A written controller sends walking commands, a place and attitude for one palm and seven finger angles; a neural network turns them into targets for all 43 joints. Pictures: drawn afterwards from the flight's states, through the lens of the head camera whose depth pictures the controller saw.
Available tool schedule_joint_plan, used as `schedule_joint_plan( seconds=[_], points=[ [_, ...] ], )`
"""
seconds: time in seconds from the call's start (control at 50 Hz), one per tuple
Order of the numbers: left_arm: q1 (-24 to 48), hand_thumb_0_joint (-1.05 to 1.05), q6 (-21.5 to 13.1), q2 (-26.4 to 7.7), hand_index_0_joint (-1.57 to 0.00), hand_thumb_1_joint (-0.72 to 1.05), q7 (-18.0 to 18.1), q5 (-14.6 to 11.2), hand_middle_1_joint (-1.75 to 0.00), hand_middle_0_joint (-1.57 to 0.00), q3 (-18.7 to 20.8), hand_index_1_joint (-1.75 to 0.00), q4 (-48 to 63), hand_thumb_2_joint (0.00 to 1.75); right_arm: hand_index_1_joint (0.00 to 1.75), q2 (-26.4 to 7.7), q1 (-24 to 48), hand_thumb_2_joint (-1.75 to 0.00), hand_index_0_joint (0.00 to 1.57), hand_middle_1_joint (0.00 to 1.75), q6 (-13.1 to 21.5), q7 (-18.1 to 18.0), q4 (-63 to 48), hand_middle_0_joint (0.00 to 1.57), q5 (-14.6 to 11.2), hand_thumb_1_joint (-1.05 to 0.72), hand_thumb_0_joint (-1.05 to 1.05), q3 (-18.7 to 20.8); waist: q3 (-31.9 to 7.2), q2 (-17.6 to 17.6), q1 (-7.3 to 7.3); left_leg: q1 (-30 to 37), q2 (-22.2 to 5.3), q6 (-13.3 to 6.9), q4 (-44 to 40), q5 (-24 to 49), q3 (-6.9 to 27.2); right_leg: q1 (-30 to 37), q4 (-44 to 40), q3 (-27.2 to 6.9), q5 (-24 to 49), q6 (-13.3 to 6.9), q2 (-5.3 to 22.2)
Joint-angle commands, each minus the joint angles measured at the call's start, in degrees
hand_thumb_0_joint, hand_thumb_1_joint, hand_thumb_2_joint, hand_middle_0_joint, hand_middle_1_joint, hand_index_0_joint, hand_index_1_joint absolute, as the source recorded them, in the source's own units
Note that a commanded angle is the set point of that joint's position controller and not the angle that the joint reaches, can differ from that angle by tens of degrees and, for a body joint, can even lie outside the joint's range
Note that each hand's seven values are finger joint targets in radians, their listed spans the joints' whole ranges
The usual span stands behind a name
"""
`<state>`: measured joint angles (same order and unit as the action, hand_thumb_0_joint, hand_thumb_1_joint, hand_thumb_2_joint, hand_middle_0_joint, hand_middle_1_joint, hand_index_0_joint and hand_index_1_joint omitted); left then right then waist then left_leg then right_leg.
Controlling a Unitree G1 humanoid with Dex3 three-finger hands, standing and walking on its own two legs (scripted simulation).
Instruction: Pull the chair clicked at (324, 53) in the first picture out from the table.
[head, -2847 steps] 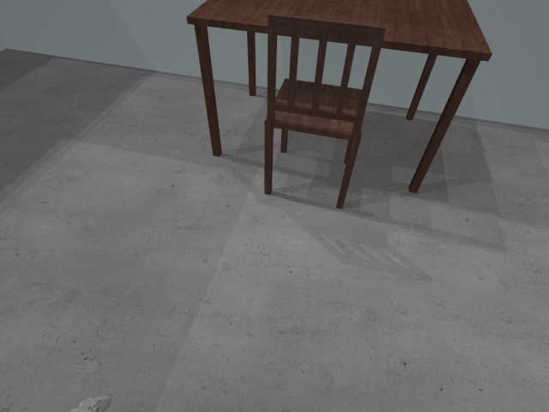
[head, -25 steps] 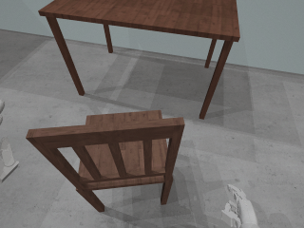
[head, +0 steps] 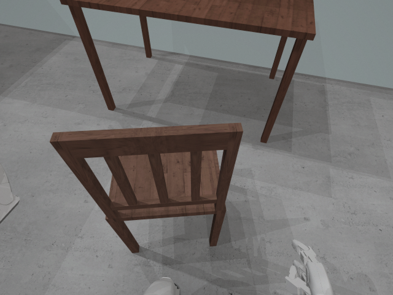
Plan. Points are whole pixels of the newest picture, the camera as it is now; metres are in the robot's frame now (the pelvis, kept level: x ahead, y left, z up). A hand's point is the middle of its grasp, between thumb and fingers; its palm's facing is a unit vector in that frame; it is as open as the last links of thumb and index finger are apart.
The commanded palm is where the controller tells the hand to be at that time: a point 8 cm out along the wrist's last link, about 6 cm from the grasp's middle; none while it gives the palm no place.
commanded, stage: step back with the hand held close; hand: left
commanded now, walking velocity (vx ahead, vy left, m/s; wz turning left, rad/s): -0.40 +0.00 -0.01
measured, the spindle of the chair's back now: (159, 179) +0.40 +0.14 -0.09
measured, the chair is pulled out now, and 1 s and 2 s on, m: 0.59 0.59 0.59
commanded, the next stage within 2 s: stop stepping back and stand still in 0.30 s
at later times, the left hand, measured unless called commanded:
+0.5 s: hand out of the picture +0.12 +0.23 +0.20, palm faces +0.32 -0.80 -0.51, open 7.4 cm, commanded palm +0.07 +0.28 +0.19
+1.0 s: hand out of the picture +0.03 +0.23 +0.19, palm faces +0.42 -0.74 -0.52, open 7.5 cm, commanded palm -0.03 +0.27 +0.19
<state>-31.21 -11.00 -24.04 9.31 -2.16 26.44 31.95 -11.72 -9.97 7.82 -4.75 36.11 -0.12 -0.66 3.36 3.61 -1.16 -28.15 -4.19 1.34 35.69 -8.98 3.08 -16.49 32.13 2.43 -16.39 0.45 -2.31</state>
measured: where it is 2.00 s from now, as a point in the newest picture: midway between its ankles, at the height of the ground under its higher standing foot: outside the picture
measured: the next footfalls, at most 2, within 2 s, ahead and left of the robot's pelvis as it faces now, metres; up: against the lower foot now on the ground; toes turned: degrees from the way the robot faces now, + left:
left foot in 0.20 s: +0.02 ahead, +0.11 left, +0.00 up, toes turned -1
right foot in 0.54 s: -0.08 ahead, -0.15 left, +0.00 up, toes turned -5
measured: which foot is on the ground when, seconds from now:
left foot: down 0.00-0.02, up 0.04-0.18, down 0.20-0.58, up 0.60-0.82, down 0.84-1.00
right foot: down 0.00-0.20, up 0.22-0.52, down 0.54-1.00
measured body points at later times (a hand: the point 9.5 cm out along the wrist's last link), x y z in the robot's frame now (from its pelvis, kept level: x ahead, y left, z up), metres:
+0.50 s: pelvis -0.09 -0.01 +0.01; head -0.05 +0.01 +0.46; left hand +0.10 +0.27 +0.22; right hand +0.10 -0.23 -0.06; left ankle -0.02 +0.11 -0.72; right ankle -0.12 -0.14 -0.70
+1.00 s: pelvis -0.16 -0.03 +0.01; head -0.16 -0.03 +0.46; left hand +0.00 +0.27 +0.22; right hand -0.02 -0.29 -0.07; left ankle -0.19 +0.09 -0.72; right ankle -0.12 -0.15 -0.72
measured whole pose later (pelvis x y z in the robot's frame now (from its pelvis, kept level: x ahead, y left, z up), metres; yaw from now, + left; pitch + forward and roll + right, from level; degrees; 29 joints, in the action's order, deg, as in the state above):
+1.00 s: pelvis -0.16 -0.03 +0.01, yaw +2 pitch -1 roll +0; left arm -35.0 -12.1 -25.9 9.2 -1.0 25.1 30.3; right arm -13.3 -15.5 7.1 -3.6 36.5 -1.3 2.4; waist 0.2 -0.4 1.9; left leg -10.1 -1.7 0.6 29.7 -18.3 -1.4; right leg -14.9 29.2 6.4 -12.9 -0.2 2.7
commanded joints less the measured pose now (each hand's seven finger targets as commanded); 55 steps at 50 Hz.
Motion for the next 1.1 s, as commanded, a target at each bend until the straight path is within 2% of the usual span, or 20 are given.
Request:
schedule_joint_plan(
  seconds=[0.0, 0.04, 0.1, 0.14, 0.16, 0.18, 0.2, 0.24, 0.28, 0.38, 0.48, 0.54, 0.58, 0.62, 0.66, 0.76, 0.84, 0.88, 1.0, 1.08],
  points=[
    [1.67, 0.0, -3.62, -11.85, -0.2, 0.9, -0.13, -1.38, -0.3, -0.2, 5.67, -0.3, 11.49, 0.9, 0.3, -7.34, 4.32, -0.9, 0.2, 0.3, 2.85, -0.64, -7.54, 0.2, -0.69, -0.9, 0.0, 4.35, -14.15, -11.14, 0.4, 15.19, 2.11, -0.94, 6.58, -3.83, -1.83, -5.94, -11.97, -11.8, 13.53, -4.86, 12.64],
    [1.47, 0.0, -2.87, -13.24, -0.2, 0.9, 0.9, -1.36, -0.3, -0.2, 6.76, -0.3, 9.38, 0.9, 0.3, -6.57, 4.6, -0.9, 0.2, 0.3, 1.34, -0.49, -5.96, 0.2, -0.61, -0.9, 0.0, 4.96, -11.68, -14.12, 0.57, 11.93, 5.25, 0.31, 20.09, -11.86, -1.96, -9.84, -17.45, -19.08, 11.88, -10.5, 21.16],
    [2.02, 0.0, -1.68, -11.92, -0.2, 0.9, 1.15, -0.5, -0.3, -0.2, 6.99, -0.3, 8.82, 0.9, 0.3, -3.94, 8.5, -0.9, 0.2, 0.3, -0.14, -0.81, -7.09, 0.2, 0.12, -0.9, 0.0, 2.93, -7.52, -13.43, 1.07, 5.51, 2.92, -0.3, 9.61, -15.15, 1.04, -2.7, -11.04, -10.83, 26.46, -8.38, 18.57],
    [1.21, 0.0, -1.79, -12.79, -0.2, 0.9, 1.45, -0.33, -0.3, -0.2, 8.07, -0.3, 7.33, 0.9, 0.3, -5.25, 10.19, -0.9, 0.2, 0.3, -0.99, -1.92, -7.17, 0.2, -0.26, -0.9, 0.0, 2.31, -6.97, -6.94, 1.37, 8.43, 2.51, -1.04, -14.69, 3.43, -1.23, 2.14, -1.28, -4.29, 29.99, -2.43, 10.5],
    [-0.21, 0.0, -2.48, -11.28, -0.2, 0.9, 1.32, -0.45, -0.3, -0.2, 7.3, -0.3, 8.21, 0.9, 0.3, -5.7, 8.89, -0.9, 0.2, 0.3, -1.18, -1.99, -7.39, 0.2, -0.3, -0.9, 0.0, 3.01, -9.79, 0.37, 1.05, 12.65, -4.15, -3.03, -18.58, 24.95, 3.95, 3.13, 5.58, -1.43, 23.38, 0.42, 5.75],
    [0.42, 0.0, -2.96, -11.97, -0.2, 0.9, 1.2, 0.18, -0.3, -0.2, 7.46, -0.3, 11.21, 0.9, 0.3, -6.04, 7.45, -0.9, 0.2, 0.3, -1.25, -1.26, -7.83, 0.2, 0.22, -0.9, 0.0, 4.29, -14.04, 6.78, 0.74, 21.9, -11.81, -5.71, -12.97, 45.54, 10.21, -5.06, 11.97, -2.26, 2.92, 0.16, 4.32],
    [-1.31, 0.0, -3.49, -10.91, -0.2, 0.9, 0.77, -0.18, -0.3, -0.2, 6.56, -0.3, 11.61, 0.9, 0.3, -5.71, 5.18, -0.9, 0.2, 0.3, -0.68, -0.08, -7.53, 0.2, 0.11, -0.9, 0.0, 4.75, -17.13, 7.42, 0.48, 26.91, -14.82, -7.81, -11.26, 52.16, 9.27, -8.14, 18.3, -4.39, -10.07, -0.82, 3.72],
    [-6.01, 0.0, -2.94, -10.1, -0.2, 0.9, 0.47, -0.95, -0.3, -0.2, 6.6, -0.3, 12.27, 0.9, 0.3, -5.36, 5.87, -0.9, 0.2, 0.3, 0.85, 0.49, -7.05, 0.2, 1.3, -0.9, 0.0, 4.77, -19.65, 12.65, 0.07, 25.01, -15.71, -10.12, -10.08, 52.6, 11.25, -10.13, 23.77, -5.5, -15.25, 0.21, 3.37],
    [-1.94, 0.0, -2.64, -9.65, -0.2, 0.9, 0.74, -0.76, -0.3, -0.2, 4.57, -0.3, 20.53, 0.9, 0.3, -6.49, 4.47, -0.9, 0.2, 0.3, 1.41, 1.22, -6.76, 0.2, 1.17, -0.9, 0.0, 4.8, -17.39, 10.61, 0.83, 26.28, -13.74, -9.23, -10.1, 54.13, 8.3, -10.2, 20.52, -4.31, -11.05, 0.45, 3.0],
    [-4.14, 0.0, -2.29, -10.87, -0.2, 0.9, 0.66, -1.6, -0.3, -0.2, 5.96, -0.3, 20.4, 0.9, 0.3, -6.84, 4.75, -0.9, 0.2, 0.3, 2.49, 1.47, -6.87, 0.2, 0.59, -0.9, 0.0, 4.5, -15.46, 11.85, 0.29, 24.35, -11.1, -7.7, -12.15, 38.86, 6.0, -6.56, 12.58, -1.01, -6.02, -0.39, 2.44],
    [-4.5, 0.0, -0.39, -11.44, -0.2, 0.9, 1.08, -2.36, -0.3, -0.2, 7.84, -0.3, 10.58, 0.9, 0.3, -7.16, 3.92, -0.9, 0.2, 0.3, 1.04, 0.35, -8.16, 0.2, -0.79, -0.9, 0.0, 3.43, -9.96, 9.37, 1.39, 11.58, -7.32, -5.54, -14.67, -6.9, 4.51, 4.46, -7.58, 0.48, -2.83, 0.66, 3.18],
    [-3.32, 0.0, -0.58, -13.31, -0.2, 0.9, 0.77, -1.61, -0.3, -0.2, 7.79, -0.3, 5.72, 0.9, 0.3, -6.63, 2.64, -0.9, 0.2, 0.3, 0.12, 0.29, -8.2, 0.2, -1.09, -0.9, 0.0, 3.54, -9.17, -4.99, 2.11, 7.96, 2.06, -1.28, -0.29, -20.26, -2.89, 6.69, -17.91, -3.21, 3.42, -2.6, 9.85],
    [0.06, 0.0, 0.53, -10.63, -0.2, 0.9, 0.5, -1.96, -0.3, -0.2, 4.36, -0.3, 4.85, 0.9, 0.3, -7.65, 1.64, -0.9, 0.2, 0.3, -0.28, 0.08, -8.02, 0.2, -2.38, -0.9, 0.0, 5.26, -6.26, -21.55, 2.13, 8.44, 5.73, 0.03, 23.72, -15.97, -1.36, -9.0, -24.75, -20.05, -14.35, -9.05, 21.99],
    [-0.1, 0.0, 0.5, -9.02, -0.2, 0.9, 0.35, -1.45, -0.3, -0.2, 3.27, -0.3, 3.35, 0.9, 0.3, -7.57, 2.86, -0.9, 0.2, 0.3, -0.8, 0.21, -7.12, 0.2, -1.84, -0.9, 0.0, 4.52, -4.15, -17.32, 3.33, 6.38, 3.59, -0.79, 29.15, -12.89, 0.8, -10.53, -21.82, -14.74, -10.59, -9.01, 21.75],
    [1.55, 0.0, -0.12, -9.3, -0.2, 0.9, 0.3, -0.68, -0.3, -0.2, 3.29, -0.3, 0.54, 0.9, 0.3, -6.51, 3.76, -0.9, 0.2, 0.3, -1.39, 0.07, -7.17, 0.2, -0.94, -0.9, 0.0, 3.12, -3.34, -10.76, 3.51, 6.19, 2.52, -1.77, 19.76, -13.19, -1.34, -8.19, -19.39, -8.38, -9.36, -6.6, 18.95],
    [5.06, 0.0, -3.11, -10.98, -0.2, 0.9, 1.96, 1.17, -0.3, -0.2, 3.87, -0.3, 5.34, 0.9, 0.3, -6.75, 2.94, -0.9, 0.2, 0.3, 1.37, -0.7, -6.84, 0.2, -0.15, -0.9, 0.0, 3.61, -3.31, -8.54, 1.46, 13.62, 4.53, -3.97, -10.31, -13.08, -6.41, 0.64, -17.97, -8.7, -9.47, -4.48, 15.79],
    [0.07, 0.0, -4.73, -12.68, -0.2, 0.9, 1.8, 1.07, -0.3, -0.2, 6.0, -0.3, 13.54, 0.9, 0.3, -8.45, 0.85, -0.9, 0.2, 0.3, 2.92, 0.43, -8.57, 0.2, -0.98, -0.9, 0.0, 5.26, -9.49, 4.99, 1.18, 18.34, -3.41, -5.58, -17.17, 8.76, 1.43, 9.15, -1.83, -1.89, 11.11, -0.98, 8.19],
    [-2.97, 0.0, -4.35, -12.36, -0.2, 0.9, 1.24, 0.99, -0.3, -0.2, 6.8, -0.3, 11.99, 0.9, 0.3, -7.4, 1.54, -0.9, 0.2, 0.3, 2.21, 1.05, -8.27, 0.2, -1.04, -0.9, 0.0, 4.59, -10.1, 10.78, 1.34, 15.89, -3.91, -5.61, -14.73, 7.82, 1.85, 7.93, -1.49, 1.38, 5.6, -0.16, 6.76],
    [-0.98, 0.0, -4.18, -8.94, -0.2, 0.9, 1.18, 0.04, -0.3, -0.2, 5.39, -0.3, 2.54, 0.9, 0.3, -8.07, 0.13, -0.9, 0.2, 0.3, 1.93, 0.57, -7.27, 0.2, -1.55, -0.9, 0.0, 4.71, -3.49, -4.06, 2.05, 5.31, -0.52, -4.76, -12.19, -16.0, -0.37, 8.35, -9.09, -4.43, -3.11, -1.58, 6.94],
    [4.39, 0.0, -2.94, -7.21, -0.2, 0.9, 1.07, 0.26, -0.3, -0.2, 2.29, -0.3, -1.01, 0.9, 0.3, -7.73, 0.75, -0.9, 0.2, 0.3, 1.09, 0.1, -7.04, 0.2, -1.26, -0.9, 0.0, 3.79, 0.82, -6.32, 2.59, 7.84, 0.7, -4.76, -11.66, -19.89, -1.59, 0.29, -13.48, -7.24, -12.46, -2.33, 8.1]
  ],
)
